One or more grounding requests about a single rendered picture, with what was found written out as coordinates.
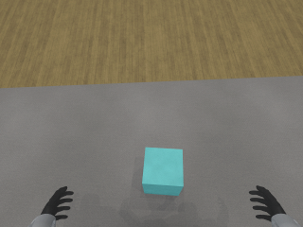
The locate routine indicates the robot right forearm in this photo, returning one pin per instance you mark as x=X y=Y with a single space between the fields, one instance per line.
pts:
x=283 y=220

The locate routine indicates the robot left hand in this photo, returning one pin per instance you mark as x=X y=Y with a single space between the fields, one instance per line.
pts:
x=52 y=208

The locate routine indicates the carton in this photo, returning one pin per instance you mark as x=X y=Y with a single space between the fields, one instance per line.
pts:
x=163 y=172

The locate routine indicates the robot left forearm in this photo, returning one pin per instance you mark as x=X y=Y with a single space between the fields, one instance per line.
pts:
x=43 y=220

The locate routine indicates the robot right hand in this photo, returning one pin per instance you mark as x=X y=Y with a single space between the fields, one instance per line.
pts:
x=272 y=206

